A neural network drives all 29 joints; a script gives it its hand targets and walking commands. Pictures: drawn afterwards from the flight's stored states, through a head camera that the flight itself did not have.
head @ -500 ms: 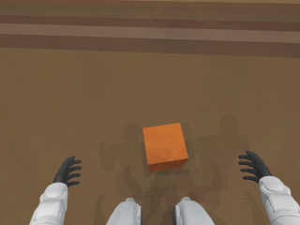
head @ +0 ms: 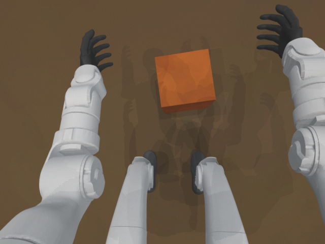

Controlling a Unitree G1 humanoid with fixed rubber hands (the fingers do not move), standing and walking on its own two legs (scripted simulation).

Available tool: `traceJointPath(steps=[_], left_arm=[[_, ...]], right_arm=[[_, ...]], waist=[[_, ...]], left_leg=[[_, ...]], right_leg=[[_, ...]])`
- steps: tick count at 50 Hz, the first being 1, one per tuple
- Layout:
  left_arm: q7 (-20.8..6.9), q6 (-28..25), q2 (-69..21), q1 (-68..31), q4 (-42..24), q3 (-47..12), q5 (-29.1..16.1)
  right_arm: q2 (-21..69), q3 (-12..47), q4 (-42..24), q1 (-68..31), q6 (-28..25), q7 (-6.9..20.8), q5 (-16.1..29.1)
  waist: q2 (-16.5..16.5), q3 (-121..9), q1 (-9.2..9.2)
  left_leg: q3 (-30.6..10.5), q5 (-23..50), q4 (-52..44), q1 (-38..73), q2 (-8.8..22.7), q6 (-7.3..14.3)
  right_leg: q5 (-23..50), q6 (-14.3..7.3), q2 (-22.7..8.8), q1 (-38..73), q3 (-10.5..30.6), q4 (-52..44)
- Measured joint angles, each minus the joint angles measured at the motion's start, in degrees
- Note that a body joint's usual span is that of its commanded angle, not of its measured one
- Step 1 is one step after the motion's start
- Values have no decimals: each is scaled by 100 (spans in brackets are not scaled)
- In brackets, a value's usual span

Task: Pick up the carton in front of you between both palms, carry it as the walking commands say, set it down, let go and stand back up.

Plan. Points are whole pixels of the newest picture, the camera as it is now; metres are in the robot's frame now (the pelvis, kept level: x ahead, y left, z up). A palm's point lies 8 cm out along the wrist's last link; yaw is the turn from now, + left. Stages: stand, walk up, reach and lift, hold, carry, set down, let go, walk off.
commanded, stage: reach and lift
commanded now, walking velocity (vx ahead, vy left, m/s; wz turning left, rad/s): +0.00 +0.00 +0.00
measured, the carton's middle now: (183, 85) +0.54 -0.03 -0.54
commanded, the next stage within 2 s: none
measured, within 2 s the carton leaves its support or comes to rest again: leaves its support in 1.92 s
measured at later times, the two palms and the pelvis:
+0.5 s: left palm (121, 68) +0.52 +0.17 -0.23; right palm (250, 52) +0.56 -0.21 -0.23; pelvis +0.03 +0.00 -0.07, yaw +2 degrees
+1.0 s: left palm (136, 86) +0.52 +0.17 -0.44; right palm (228, 76) +0.55 -0.20 -0.44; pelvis -0.03 +0.01 -0.27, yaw +3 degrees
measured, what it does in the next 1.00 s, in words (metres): lowers itself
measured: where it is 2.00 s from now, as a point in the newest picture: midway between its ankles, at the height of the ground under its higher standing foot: (172, 179)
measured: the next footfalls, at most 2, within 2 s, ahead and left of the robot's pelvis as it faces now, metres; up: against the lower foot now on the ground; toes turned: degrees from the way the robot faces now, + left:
none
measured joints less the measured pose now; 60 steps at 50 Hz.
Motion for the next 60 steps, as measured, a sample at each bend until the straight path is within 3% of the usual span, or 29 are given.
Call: traceJointPath(steps=[9,16,22,25,30,39,50,60], left_arm=[[9,-222,-331,-1105,-3,703,535],[-154,-660,-601,-747,-272,1046,896],[-228,-1038,-658,-390,-145,1124,990],[-182,-1128,-598,-395,-54,991,848],[2,-1136,-400,-655,61,524,392],[336,-832,6,-1462,275,-211,-498],[225,-897,221,-2607,1324,-196,-577],[191,-1220,464,-2819,1564,-570,-910]], right_arm=[[-26,-433,362,-1355,-214,85,-534],[343,-858,72,-1053,-540,27,-889],[691,-1107,-4,-634,-819,-134,-1048],[680,-1029,-9,-543,-905,-234,-908],[318,-515,-7,-635,-963,-358,-298],[-420,519,310,-1524,-785,-472,652],[-580,917,1207,-2624,-781,-452,783],[-538,1220,1075,-2627,-996,-660,1127]], waist=[[9,44,44],[-13,-288,-37],[-59,-767,-147],[-25,-845,-196],[31,-594,-201],[124,402,-118],[214,1617,-115],[217,2220,-191]], left_leg=[[47,12,83,-834,17,-19],[48,-135,153,-1328,2,-28],[-134,-455,966,-2271,-152,-140],[-162,-726,1590,-2819,-210,-149],[-113,-1129,2777,-3650,-274,-87],[12,-1399,4669,-4614,-324,-59],[-49,-1388,5739,-4977,-424,-199],[-166,-1671,6349,-4939,-524,-322]], right_leg=[[15,-19,23,-882,52,128],[-146,-26,22,-1388,72,218],[-480,19,31,-2317,136,991],[-722,49,24,-2862,159,1603],[-1055,133,26,-3706,240,2781],[-1290,231,78,-4700,384,4670],[-1302,151,51,-5083,337,5787],[-1626,37,-37,-5026,218,6420]])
